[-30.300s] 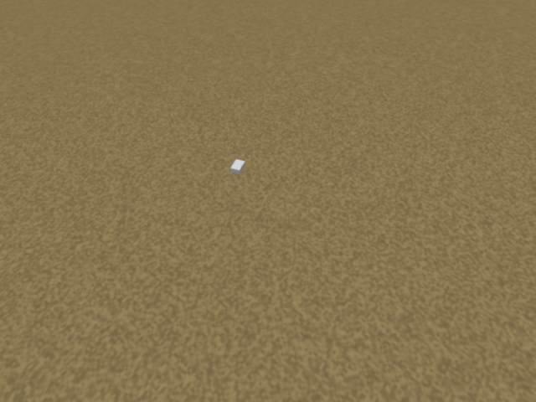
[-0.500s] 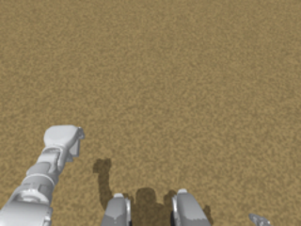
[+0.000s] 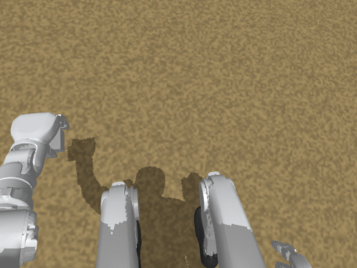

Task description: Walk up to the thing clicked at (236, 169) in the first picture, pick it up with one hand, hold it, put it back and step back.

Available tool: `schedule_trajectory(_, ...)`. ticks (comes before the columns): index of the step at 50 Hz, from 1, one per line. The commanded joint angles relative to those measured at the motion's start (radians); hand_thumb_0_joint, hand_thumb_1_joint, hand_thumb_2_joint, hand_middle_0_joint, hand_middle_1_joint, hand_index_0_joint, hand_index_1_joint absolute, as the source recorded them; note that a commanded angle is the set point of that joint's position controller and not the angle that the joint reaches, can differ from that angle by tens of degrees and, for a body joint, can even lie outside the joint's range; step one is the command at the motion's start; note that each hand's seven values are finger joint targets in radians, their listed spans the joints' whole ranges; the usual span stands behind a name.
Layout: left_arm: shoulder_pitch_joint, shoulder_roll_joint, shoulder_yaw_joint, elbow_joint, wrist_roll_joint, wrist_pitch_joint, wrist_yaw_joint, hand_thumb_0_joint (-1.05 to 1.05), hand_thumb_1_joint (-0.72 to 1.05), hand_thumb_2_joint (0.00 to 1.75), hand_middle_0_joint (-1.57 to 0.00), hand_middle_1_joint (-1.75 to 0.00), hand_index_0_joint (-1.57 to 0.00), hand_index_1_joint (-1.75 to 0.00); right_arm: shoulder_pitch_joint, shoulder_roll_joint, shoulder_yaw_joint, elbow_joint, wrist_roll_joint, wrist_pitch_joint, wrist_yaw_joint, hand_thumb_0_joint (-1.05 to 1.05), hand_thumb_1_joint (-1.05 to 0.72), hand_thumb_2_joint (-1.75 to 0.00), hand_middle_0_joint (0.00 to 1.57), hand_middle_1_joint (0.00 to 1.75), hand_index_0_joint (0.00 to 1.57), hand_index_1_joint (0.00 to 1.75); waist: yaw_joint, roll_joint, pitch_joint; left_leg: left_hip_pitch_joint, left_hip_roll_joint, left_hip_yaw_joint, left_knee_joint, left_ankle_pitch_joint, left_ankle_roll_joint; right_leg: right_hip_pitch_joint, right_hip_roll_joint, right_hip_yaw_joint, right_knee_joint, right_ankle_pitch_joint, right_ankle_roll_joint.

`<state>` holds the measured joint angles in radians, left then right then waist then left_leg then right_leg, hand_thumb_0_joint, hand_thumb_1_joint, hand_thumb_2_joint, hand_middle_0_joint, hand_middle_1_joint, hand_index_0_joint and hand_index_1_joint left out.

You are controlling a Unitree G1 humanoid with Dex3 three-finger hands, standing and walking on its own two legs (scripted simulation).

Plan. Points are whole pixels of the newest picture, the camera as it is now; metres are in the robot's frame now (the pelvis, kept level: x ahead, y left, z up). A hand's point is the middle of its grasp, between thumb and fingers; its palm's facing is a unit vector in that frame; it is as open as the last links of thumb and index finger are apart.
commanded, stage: crouch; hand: left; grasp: from above
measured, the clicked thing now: (45, 141) +0.43 +0.31 -0.18
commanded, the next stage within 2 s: lower in 0.76 s
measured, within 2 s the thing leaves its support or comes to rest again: neither
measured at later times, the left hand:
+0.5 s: hand (57, 145) +0.43 +0.31 -0.25, palm faces -0.47 -0.04 -0.88, open 8.1 cm
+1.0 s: hand (61, 146) +0.44 +0.31 -0.30, palm faces -0.47 -0.06 -0.88, open 8.1 cm
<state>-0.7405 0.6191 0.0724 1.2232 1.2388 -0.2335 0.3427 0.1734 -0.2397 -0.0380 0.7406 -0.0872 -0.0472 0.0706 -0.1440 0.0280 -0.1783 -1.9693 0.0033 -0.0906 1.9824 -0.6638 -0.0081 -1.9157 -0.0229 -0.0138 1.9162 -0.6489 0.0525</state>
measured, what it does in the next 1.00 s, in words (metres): lowers itself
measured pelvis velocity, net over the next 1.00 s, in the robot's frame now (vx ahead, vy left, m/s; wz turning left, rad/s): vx -0.01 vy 0.00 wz -0.07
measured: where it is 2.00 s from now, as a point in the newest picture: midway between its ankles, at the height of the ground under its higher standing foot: (170, 253)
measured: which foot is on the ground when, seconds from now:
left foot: down 0.00-1.00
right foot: down 0.00-1.00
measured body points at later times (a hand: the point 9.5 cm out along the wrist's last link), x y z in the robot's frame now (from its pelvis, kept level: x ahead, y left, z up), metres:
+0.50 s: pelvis -0.01 +0.00 -0.09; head +0.23 +0.05 +0.29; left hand +0.45 +0.30 -0.20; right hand +0.05 -0.29 -0.20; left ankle +0.07 +0.12 -0.43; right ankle +0.09 -0.15 -0.43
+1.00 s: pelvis -0.01 +0.00 -0.13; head +0.24 +0.07 +0.24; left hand +0.46 +0.31 -0.25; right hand +0.05 -0.28 -0.23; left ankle +0.07 +0.12 -0.43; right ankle +0.09 -0.15 -0.43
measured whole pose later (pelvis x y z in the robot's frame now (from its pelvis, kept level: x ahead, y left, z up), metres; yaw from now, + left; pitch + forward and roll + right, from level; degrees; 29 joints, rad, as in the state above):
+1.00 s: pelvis -0.01 +0.00 -0.13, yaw -4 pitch +34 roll -9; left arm -0.92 0.83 0.17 1.47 1.34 -0.32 0.40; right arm 0.12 -0.26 0.04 0.76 -0.16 -0.03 0.16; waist -0.21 -0.03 -0.05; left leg -2.31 -0.01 -0.16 2.42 -0.71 -0.01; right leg -2.23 0.01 -0.04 2.31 -0.68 0.06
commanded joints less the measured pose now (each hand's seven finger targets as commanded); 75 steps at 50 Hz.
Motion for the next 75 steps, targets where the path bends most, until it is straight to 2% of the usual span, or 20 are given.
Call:
schedule_trajectory(1,-0.363,0.307,0.066,-0.167,0.002,-0.009,0.051,0.00,0.76,0.29,-1.10,-0.30,-1.14,-0.26,0.180,-0.240,-0.078,-0.026,-0.006,-0.018,0.002,0.00,-0.90,-0.90,0.20,0.30,0.20,0.30,-0.004,0.240,-0.690,0.571,-0.012,0.032,-0.187,0.246,0.016,0.218,0.027,-0.078,-0.137,0.210,-0.089)
schedule_trajectory(3,-0.327,0.307,0.077,-0.115,0.012,-0.004,0.056,0.00,0.78,0.33,-1.12,-0.31,-1.15,-0.28,0.180,-0.242,-0.077,-0.021,-0.013,-0.017,0.011,0.00,-0.90,-0.90,0.20,0.30,0.20,0.30,-0.007,0.237,-0.667,0.561,-0.008,0.023,-0.168,0.256,0.012,0.189,0.025,-0.086,-0.104,0.210,-0.088)
schedule_trajectory(5,-0.392,0.325,0.079,-0.150,0.013,-0.009,0.054,0.00,0.80,0.33,-1.14,-0.30,-1.17,-0.27,0.186,-0.244,-0.078,-0.016,-0.019,-0.014,0.019,0.00,-0.90,-0.90,0.20,0.30,0.20,0.30,-0.024,0.226,-0.664,0.524,-0.007,0.031,-0.130,0.264,0.019,0.186,0.030,-0.088,-0.085,0.230,-0.086)
schedule_trajectory(6,-0.366,0.331,0.084,-0.116,0.013,-0.005,0.052,0.00,0.81,0.31,-1.15,-0.29,-1.18,-0.26,0.177,-0.245,-0.079,-0.021,-0.016,-0.013,0.020,0.00,-0.90,-0.90,0.20,0.30,0.20,0.30,-0.010,0.232,-0.662,0.515,-0.009,0.037,-0.120,0.259,0.019,0.176,0.029,-0.085,-0.077,0.225,-0.086)
schedule_trajectory(10,-0.330,0.339,0.092,-0.073,0.016,-0.006,0.043,0.00,0.84,0.31,-1.15,-0.32,-1.19,-0.28,0.179,-0.251,-0.073,-0.022,-0.025,-0.006,0.036,0.00,-0.90,-0.90,0.20,0.30,0.20,0.30,-0.018,0.209,-0.638,0.462,-0.011,0.044,-0.068,0.269,0.024,0.176,0.032,-0.091,-0.044,0.238,-0.081)
schedule_trajectory(14,-0.406,0.412,0.119,-0.115,0.019,-0.026,0.038,0.00,0.84,0.32,-1.15,-0.33,-1.19,-0.29,0.160,-0.254,-0.069,-0.026,-0.028,0.002,0.046,0.00,-0.90,-0.90,0.20,0.30,0.20,0.30,-0.016,0.225,-0.644,0.382,-0.012,0.059,-0.023,0.222,0.030,0.175,0.040,-0.088,-0.011,0.219,-0.081)
schedule_trajectory(15,-0.347,0.375,0.108,-0.042,0.022,-0.025,0.034,0.00,0.85,0.32,-1.16,-0.32,-1.20,-0.29,0.168,-0.253,-0.063,-0.028,-0.032,0.004,0.052,0.00,-0.90,-0.90,0.20,0.30,0.20,0.30,-0.027,0.196,-0.604,0.361,-0.014,0.054,-0.019,0.219,0.029,0.171,0.039,-0.094,-0.005,0.216,-0.079)
schedule_trajectory(20,-0.417,0.426,0.119,-0.040,0.035,-0.053,0.037,0.00,0.85,0.30,-1.15,-0.32,-1.19,-0.28,0.153,-0.267,-0.056,-0.019,-0.039,0.008,0.057,0.00,-0.90,-0.90,0.20,0.30,0.20,0.30,-0.025,0.231,-0.601,0.328,-0.015,0.052,0.017,0.174,0.028,0.100,0.043,-0.098,0.042,0.174,-0.084)
schedule_trajectory(22,-0.406,0.406,0.109,0.009,0.038,-0.057,0.041,0.00,0.87,0.31,-1.16,-0.34,-1.20,-0.29,0.156,-0.269,-0.053,-0.014,-0.042,0.008,0.059,0.00,-0.90,-0.90,0.20,0.30,0.20,0.30,-0.040,0.224,-0.555,0.322,-0.011,0.043,0.028,0.151,0.026,0.053,0.040,-0.107,0.058,0.154,-0.083)
schedule_trajectory(31,-0.466,0.495,0.144,0.037,0.068,-0.096,0.068,0.00,0.84,0.28,-1.14,-0.30,-1.18,-0.26,0.150,-0.276,-0.028,0.002,-0.060,0.013,0.064,0.00,-0.90,-0.90,0.20,0.30,0.20,0.30,-0.041,0.234,-0.591,0.236,-0.024,0.056,0.098,0.126,0.033,0.048,0.051,-0.117,0.112,0.136,-0.081)
schedule_trajectory(32,-0.449,0.488,0.139,0.063,0.068,-0.093,0.073,0.00,0.81,0.30,-1.13,-0.30,-1.17,-0.27,0.142,-0.273,-0.025,0.008,-0.058,0.013,0.063,0.00,-0.90,-0.90,0.20,0.30,0.20,0.30,-0.030,0.220,-0.574,0.223,-0.024,0.058,0.102,0.114,0.034,0.031,0.052,-0.118,0.116,0.124,-0.083)
schedule_trajectory(34,-0.462,0.481,0.130,0.077,0.070,-0.095,0.076,0.00,0.83,0.29,-1.14,-0.30,-1.18,-0.27,0.141,-0.276,-0.021,0.011,-0.064,0.012,0.064,0.00,-0.90,-0.90,0.20,0.30,0.20,0.30,-0.052,0.216,-0.541,0.201,-0.023,0.052,0.112,0.095,0.035,0.010,0.051,-0.123,0.126,0.110,-0.081)
schedule_trajectory(38,-0.452,0.491,0.136,0.097,0.081,-0.092,0.085,0.00,0.84,0.26,-1.15,-0.29,-1.18,-0.25,0.145,-0.283,-0.016,0.015,-0.067,0.011,0.065,0.00,-0.90,-0.90,0.20,0.30,0.20,0.30,-0.048,0.250,-0.534,0.230,-0.020,0.042,0.117,0.115,0.030,-0.028,0.048,-0.132,0.155,0.128,-0.080)
schedule_trajectory(40,-0.489,0.516,0.146,0.052,0.081,-0.095,0.089,0.00,0.82,0.28,-1.15,-0.27,-1.18,-0.25,0.143,-0.290,-0.018,0.016,-0.068,0.013,0.064,0.00,-0.90,-0.90,0.20,0.30,0.20,0.30,-0.050,0.270,-0.579,0.248,-0.019,0.040,0.129,0.134,0.028,-0.024,0.051,-0.135,0.165,0.148,-0.081)
schedule_trajectory(44,-0.457,0.503,0.139,0.076,0.084,-0.088,0.090,0.00,0.80,0.30,-1.17,-0.25,-1.19,-0.23,0.143,-0.283,-0.010,0.019,-0.070,0.017,0.065,0.00,-0.90,-0.90,0.20,0.30,0.20,0.30,-0.050,0.267,-0.567,0.229,-0.022,0.045,0.149,0.164,0.030,-0.022,0.053,-0.134,0.178,0.175,-0.080)
schedule_trajectory(46,-0.432,0.479,0.123,0.130,0.083,-0.082,0.089,0.00,0.79,0.27,-1.16,-0.24,-1.18,-0.22,0.151,-0.286,-0.002,0.020,-0.069,0.015,0.068,0.00,-0.91,-0.90,0.20,0.30,0.20,0.30,-0.066,0.256,-0.512,0.219,-0.021,0.036,0.155,0.169,0.027,-0.048,0.049,-0.139,0.190,0.176,-0.078)
schedule_trajectory(54,-0.468,0.524,0.140,0.144,0.097,-0.123,0.117,0.00,0.86,0.30,-1.21,-0.26,-1.23,-0.24,0.128,-0.302,0.017,0.018,-0.091,0.013,0.077,0.00,-0.90,-0.90,0.20,0.30,0.20,0.30,-0.087,0.288,-0.498,0.217,-0.017,0.026,0.198,0.185,0.025,-0.073,0.058,-0.159,0.231,0.184,-0.073)
schedule_trajectory(59,-0.454,0.570,0.176,0.162,0.117,-0.139,0.150,0.00,0.90,0.31,-1.22,-0.29,-1.24,-0.26,0.125,-0.308,0.025,0.020,-0.112,0.011,0.082,0.00,-0.90,-0.90,0.20,0.30,0.20,0.30,-0.092,0.280,-0.505,0.194,-0.016,0.035,0.239,0.197,0.029,-0.042,0.065,-0.163,0.243,0.212,-0.068)
schedule_trajectory(63,-0.445,0.577,0.175,0.184,0.123,-0.136,0.172,0.00,0.91,0.34,-1.22,-0.31,-1.24,-0.28,0.108,-0.313,0.036,0.022,-0.122,0.012,0.081,0.00,-0.90,-0.90,0.20,0.30,0.20,0.30,-0.089,0.319,-0.490,0.196,-0.015,0.028,0.238,0.173,0.026,-0.078,0.067,-0.173,0.261,0.181,-0.065)
schedule_trajectory(75,-0.439,0.618,0.174,0.264,0.135,-0.133,0.225,0.00,0.94,0.30,-1.22,-0.29,-1.26,-0.25,0.079,-0.340,0.075,0.022,-0.153,-0.012,0.090,0.00,-0.89,-0.89,0.20,0.30,0.20,0.30,-0.122,0.303,-0.426,0.131,-0.012,0.016,0.296,0.152,0.027,-0.082,0.081,-0.194,0.291,0.181,-0.065)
